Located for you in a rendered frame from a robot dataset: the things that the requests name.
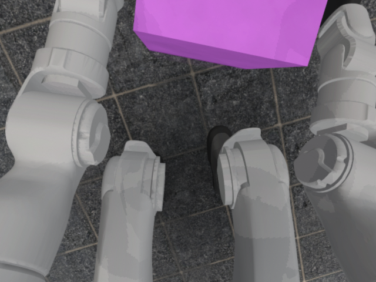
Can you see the right robot thigh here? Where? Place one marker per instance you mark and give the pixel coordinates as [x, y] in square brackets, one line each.
[264, 239]

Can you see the robot right upper arm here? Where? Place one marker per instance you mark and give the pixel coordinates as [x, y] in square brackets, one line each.
[339, 177]

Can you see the robot right hand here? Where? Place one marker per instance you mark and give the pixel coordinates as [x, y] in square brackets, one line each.
[332, 5]

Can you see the right robot forearm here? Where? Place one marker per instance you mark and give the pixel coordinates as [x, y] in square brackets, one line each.
[347, 76]

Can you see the right robot shin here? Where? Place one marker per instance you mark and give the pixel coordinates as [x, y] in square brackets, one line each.
[254, 133]

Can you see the left robot forearm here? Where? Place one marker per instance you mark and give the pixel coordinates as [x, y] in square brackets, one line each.
[76, 52]

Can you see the carton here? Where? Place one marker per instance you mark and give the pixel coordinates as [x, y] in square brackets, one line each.
[246, 34]

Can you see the robot left upper arm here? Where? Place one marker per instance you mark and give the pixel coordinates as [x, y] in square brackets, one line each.
[53, 138]

